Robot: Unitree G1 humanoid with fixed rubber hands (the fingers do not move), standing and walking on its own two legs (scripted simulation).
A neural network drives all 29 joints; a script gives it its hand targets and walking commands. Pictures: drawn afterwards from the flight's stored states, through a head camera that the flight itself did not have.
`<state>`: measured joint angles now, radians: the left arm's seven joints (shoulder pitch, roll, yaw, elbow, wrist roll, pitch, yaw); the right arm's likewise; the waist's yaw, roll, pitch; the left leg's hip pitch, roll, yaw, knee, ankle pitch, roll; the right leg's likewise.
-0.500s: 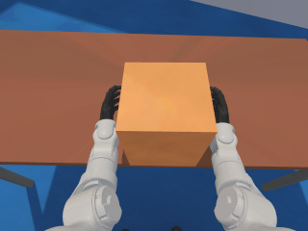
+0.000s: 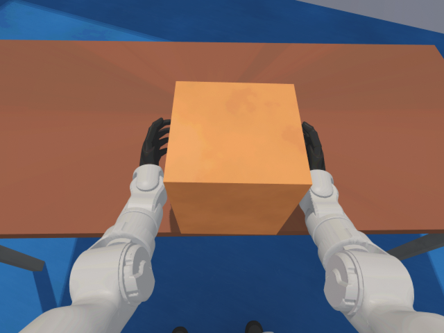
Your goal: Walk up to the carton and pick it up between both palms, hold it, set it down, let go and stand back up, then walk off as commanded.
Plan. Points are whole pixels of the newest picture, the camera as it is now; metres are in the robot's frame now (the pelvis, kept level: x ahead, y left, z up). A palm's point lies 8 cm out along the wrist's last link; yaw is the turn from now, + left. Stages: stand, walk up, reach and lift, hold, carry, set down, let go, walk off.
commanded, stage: set down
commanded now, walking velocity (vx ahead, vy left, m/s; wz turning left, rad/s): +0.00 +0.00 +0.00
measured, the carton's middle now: (231, 166) +0.41 +0.00 -0.01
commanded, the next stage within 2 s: none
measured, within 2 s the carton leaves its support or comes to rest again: neither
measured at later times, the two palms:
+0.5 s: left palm (122, 186) +0.36 +0.20 +0.00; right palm (336, 180) +0.38 -0.20 +0.00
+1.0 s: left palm (112, 223) +0.29 +0.20 +0.00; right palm (332, 217) +0.31 -0.18 +0.00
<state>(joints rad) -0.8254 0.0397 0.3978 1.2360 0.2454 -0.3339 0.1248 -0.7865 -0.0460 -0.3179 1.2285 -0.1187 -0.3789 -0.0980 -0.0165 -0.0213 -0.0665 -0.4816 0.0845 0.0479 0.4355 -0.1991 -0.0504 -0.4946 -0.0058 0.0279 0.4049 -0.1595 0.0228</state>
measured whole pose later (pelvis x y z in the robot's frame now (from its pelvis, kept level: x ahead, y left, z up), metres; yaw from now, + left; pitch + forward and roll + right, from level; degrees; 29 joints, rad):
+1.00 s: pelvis -0.04 +0.00 -0.01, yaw +3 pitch +7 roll +0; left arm -0.52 0.19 -0.04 1.15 -0.21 -0.44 0.06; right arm -0.53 -0.17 0.06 1.19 0.28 -0.41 -0.07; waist -0.01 -0.01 -0.09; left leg -0.50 0.06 0.00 0.61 -0.23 -0.05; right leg -0.50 -0.03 -0.01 0.60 -0.23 0.02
